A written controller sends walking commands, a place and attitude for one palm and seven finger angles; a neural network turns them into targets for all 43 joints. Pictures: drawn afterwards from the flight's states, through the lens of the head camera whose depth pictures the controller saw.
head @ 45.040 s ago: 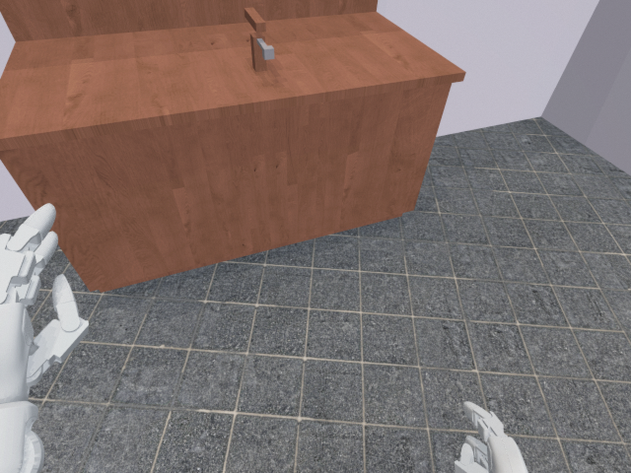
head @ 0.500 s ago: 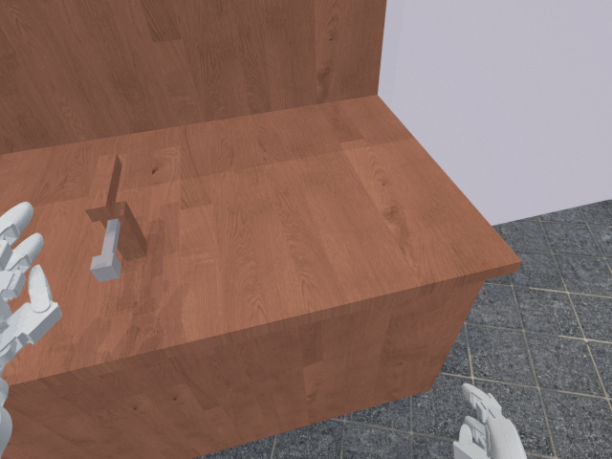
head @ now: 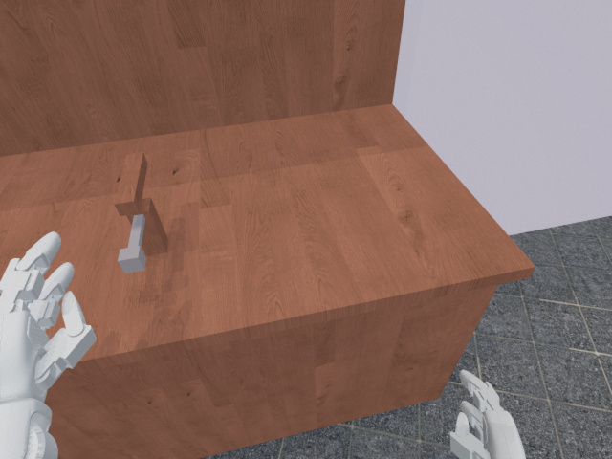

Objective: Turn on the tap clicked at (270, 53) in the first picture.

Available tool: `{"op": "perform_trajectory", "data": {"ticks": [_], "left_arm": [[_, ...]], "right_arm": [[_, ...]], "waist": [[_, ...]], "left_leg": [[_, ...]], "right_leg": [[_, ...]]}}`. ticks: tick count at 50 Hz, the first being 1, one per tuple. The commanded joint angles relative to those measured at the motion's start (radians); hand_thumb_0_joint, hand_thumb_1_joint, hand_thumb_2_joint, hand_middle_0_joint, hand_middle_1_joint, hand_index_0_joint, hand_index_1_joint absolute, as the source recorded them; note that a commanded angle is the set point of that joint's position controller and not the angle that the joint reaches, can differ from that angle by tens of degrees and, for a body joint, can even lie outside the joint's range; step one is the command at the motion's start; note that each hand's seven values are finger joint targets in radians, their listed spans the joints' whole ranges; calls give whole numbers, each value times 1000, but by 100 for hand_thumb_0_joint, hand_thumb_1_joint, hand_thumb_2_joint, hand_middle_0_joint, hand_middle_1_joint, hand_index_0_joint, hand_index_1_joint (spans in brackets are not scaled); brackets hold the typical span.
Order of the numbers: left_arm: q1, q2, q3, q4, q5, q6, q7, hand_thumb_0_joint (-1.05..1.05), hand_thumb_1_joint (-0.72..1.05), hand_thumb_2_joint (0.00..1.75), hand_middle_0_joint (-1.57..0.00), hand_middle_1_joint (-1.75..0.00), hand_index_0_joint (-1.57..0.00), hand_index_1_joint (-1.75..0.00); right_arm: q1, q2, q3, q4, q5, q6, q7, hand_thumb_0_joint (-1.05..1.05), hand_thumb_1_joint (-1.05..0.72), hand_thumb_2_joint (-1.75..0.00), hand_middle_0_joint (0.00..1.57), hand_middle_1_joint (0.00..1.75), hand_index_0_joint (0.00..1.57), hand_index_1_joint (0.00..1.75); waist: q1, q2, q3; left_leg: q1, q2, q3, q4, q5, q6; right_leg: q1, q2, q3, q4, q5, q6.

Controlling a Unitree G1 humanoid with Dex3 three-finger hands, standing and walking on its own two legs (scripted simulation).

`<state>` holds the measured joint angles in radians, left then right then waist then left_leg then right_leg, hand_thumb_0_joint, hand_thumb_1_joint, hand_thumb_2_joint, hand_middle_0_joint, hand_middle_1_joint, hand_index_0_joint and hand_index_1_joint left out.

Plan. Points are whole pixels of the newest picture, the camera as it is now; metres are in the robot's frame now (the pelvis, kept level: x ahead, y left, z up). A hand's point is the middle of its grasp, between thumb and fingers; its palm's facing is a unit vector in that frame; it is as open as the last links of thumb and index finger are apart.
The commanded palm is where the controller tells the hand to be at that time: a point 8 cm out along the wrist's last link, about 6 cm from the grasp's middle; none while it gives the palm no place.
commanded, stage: turn the palm inward beside the body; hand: left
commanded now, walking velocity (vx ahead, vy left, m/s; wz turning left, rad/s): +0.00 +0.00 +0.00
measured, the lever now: (132, 259) +0.35 +0.31 +0.08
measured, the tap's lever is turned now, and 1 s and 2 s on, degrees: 0 0 0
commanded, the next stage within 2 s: reach beside the lever's end, fingers flat in 0.96 s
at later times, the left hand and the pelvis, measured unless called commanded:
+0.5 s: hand (88, 351) +0.18 +0.25 +0.14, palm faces +0.48 -0.87 -0.13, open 7.4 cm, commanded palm +0.12 +0.29 +0.15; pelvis +0.00 +0.02 +0.00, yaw +1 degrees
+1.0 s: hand (102, 343) +0.19 +0.24 +0.14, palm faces +0.49 -0.86 -0.12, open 7.4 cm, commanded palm +0.13 +0.28 +0.15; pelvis +0.01 +0.01 +0.00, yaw +1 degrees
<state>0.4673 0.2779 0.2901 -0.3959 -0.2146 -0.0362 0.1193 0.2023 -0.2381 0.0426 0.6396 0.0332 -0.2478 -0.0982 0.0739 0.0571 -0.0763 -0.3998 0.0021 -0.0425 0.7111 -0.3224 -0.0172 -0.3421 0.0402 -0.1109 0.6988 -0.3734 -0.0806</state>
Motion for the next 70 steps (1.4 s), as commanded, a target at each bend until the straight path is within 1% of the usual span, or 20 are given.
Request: {"op": "perform_trajectory", "data": {"ticks": [1,2,8,9,13,14,23,29,33,37,49,53,55,58,60,63,64,65,68,70], "left_arm": [[-100,147,64,-246,9,-48,36,0,90,90,-20,-30,-20,-30],[-87,144,62,-242,9,-44,40,0,90,90,-20,-30,-20,-30],[-59,129,46,-265,15,-21,62,0,90,90,-20,-30,-20,-30],[-66,99,16,-283,17,-23,63,0,90,90,-20,-30,-20,-30],[-23,107,29,-307,20,-18,76,0,90,90,-20,-30,-20,-30],[-26,74,-6,-322,22,-21,75,0,90,90,-20,-30,-20,-30],[-10,87,17,-328,10,9,92,0,90,90,-20,-30,-20,-30],[-20,53,-12,-335,-4,44,89,0,90,90,-20,-30,-20,-30],[0,80,14,-336,4,47,92,0,90,90,-20,-30,-20,-30],[-5,57,0,-334,-4,44,91,0,90,90,-20,-30,-20,-30],[-16,50,-17,-315,1,40,92,0,90,90,-20,-30,-20,-30],[-10,83,14,-325,2,33,96,0,90,90,-20,-30,-20,-30],[-23,76,21,-281,-3,28,98,0,90,90,-20,-30,-20,-30],[-77,88,32,-260,-3,21,100,0,90,90,-20,-30,-20,-30],[-99,73,15,-236,-5,17,96,0,90,90,-20,-30,-20,-30],[-99,122,72,-193,-11,18,89,0,90,90,-20,-30,-20,-30],[-132,95,43,-199,-12,13,83,0,90,90,-20,-30,-20,-30],[-112,107,66,-172,-16,12,80,0,90,90,-20,-30,-20,-30],[-141,134,96,-149,-20,4,72,0,90,90,-20,-30,-20,-30],[-178,112,72,-146,-20,-9,69,0,90,90,-20,-30,-20,-30]], "right_arm": [[-153,-111,-32,-171,-3,-66,-11,0,-90,-90,20,30,20,30],[-155,-110,-31,-173,-7,-67,-11,0,-90,-90,20,30,20,30],[-168,-106,-22,-173,-6,-62,-11,0,-90,-90,20,30,20,30],[-169,-104,-21,-178,-6,-61,-9,0,-90,-90,20,30,20,30],[-159,-107,-21,-179,-11,-61,-4,0,-90,-90,20,30,20,30],[-157,-103,-21,-183,-12,-60,-2,0,-90,-90,20,30,20,30],[-157,-106,-21,-183,-11,-54,-6,0,-90,-90,20,30,20,30],[-160,-102,-17,-184,-8,-53,-10,0,-90,-90,20,30,20,30],[-148,-107,-22,-181,-11,-51,-7,0,-90,-90,20,30,20,30],[-140,-107,-25,-184,-13,-46,-4,0,-90,-90,20,30,20,30],[-148,-102,-22,-184,-7,-43,-7,0,-90,-90,20,30,20,30],[-145,-104,-26,-181,-10,-48,-6,0,-90,-90,20,30,20,30],[-135,-104,-26,-174,-11,-45,-7,0,-90,-90,20,30,20,30],[-147,-103,-26,-168,-8,-46,-11,0,-90,-90,20,30,20,30],[-150,-104,-24,-169,-9,-46,-13,0,-90,-90,20,30,20,30],[-148,-106,-31,-156,-9,-42,-16,0,-90,-90,20,30,20,30],[-147,-104,-27,-157,-10,-40,-15,0,-90,-90,20,30,20,30],[-142,-105,-31,-157,-10,-40,-16,0,-90,-90,20,30,20,30],[-140,-106,-32,-147,-7,-40,-15,0,-90,-90,20,30,20,30],[-143,-104,-31,-148,-7,-43,-15,0,-90,-90,20,30,20,30]], "waist": [[-2,-14,-19],[-2,-40,-14],[3,-27,-5],[-4,-22,-6],[6,-7,-36],[-4,-7,-45],[3,-4,-31],[2,-5,-36],[8,-13,-53],[2,-30,-63],[-2,-39,-21],[6,-22,-43],[-4,-67,-26],[-2,-33,-10],[-8,-43,-8],[2,-37,-41],[-11,-45,-55],[-3,-69,-57],[-3,-30,-51],[-11,-14,-53]], "left_leg": [[40,-9,-12,-102,27,55],[39,-7,-13,-103,22,56],[33,-12,-23,-114,-27,54],[42,-11,-23,-114,-17,54],[48,-11,-30,-107,36,52],[59,-10,-30,-105,49,51],[48,-8,-40,-109,57,48],[61,-11,-36,-114,73,47],[73,-10,-34,-107,133,46],[79,-10,-26,-100,155,45],[67,-18,-17,-95,110,53],[70,-21,-14,-85,132,53],[56,-19,-14,-81,121,53],[55,-23,-15,-89,92,53],[48,-25,-16,-89,76,53],[46,-26,-9,-80,104,53],[56,-27,-8,-81,118,53],[51,-25,-9,-80,120,52],[47,-26,-6,-84,127,51],[55,-27,-4,-83,124,50]], "right_leg": [[-54,-67,90,-197,22,70],[-53,-67,88,-199,14,70],[-56,-60,76,-197,-26,66],[-59,-60,69,-189,-10,65],[-40,-55,56,-167,50,59],[-44,-53,50,-156,67,59],[-35,-51,49,-157,79,55],[-20,-53,51,-166,95,56],[-1,-51,49,-159,157,54],[6,-53,50,-158,194,58],[-4,-61,74,-193,155,64],[16,-63,86,-195,186,63],[5,-63,87,-197,180,69],[-5,-63,94,-207,136,66],[-12,-64,98,-211,116,69],[19,-71,121,-218,156,70],[22,-73,115,-207,185,72],[26,-70,115,-207,192,74],[31,-70,119,-208,205,72],[22,-71,118,-205,202,72]]}}
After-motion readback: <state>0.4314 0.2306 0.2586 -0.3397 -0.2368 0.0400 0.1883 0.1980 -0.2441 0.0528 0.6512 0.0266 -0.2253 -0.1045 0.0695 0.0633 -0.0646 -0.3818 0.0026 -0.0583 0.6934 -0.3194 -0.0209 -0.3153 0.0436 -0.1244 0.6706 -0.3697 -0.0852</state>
